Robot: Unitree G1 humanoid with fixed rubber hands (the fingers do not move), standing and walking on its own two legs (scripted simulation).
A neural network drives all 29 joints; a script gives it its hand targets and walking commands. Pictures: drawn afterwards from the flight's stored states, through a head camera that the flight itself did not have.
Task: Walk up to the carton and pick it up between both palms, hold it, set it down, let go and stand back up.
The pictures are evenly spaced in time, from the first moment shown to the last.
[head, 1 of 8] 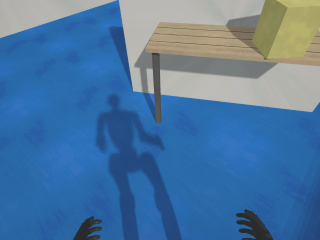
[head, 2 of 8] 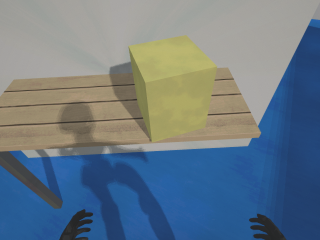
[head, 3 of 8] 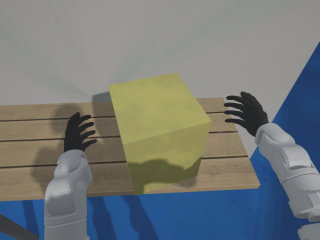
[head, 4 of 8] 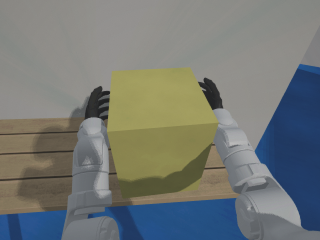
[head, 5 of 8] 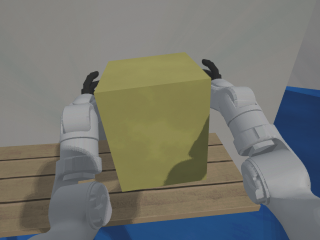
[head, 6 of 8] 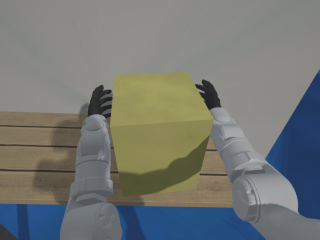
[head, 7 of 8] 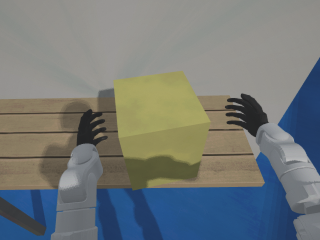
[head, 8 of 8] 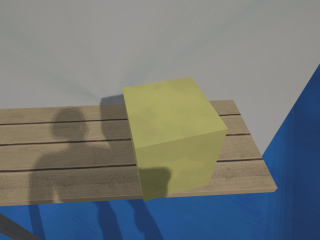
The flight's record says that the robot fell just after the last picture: no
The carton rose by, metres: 0.20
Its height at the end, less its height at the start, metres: +0.00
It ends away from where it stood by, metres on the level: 0.01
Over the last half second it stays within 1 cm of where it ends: yes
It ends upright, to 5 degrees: yes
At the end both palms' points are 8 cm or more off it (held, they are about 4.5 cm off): yes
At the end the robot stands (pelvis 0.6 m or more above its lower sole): yes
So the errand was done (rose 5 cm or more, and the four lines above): yes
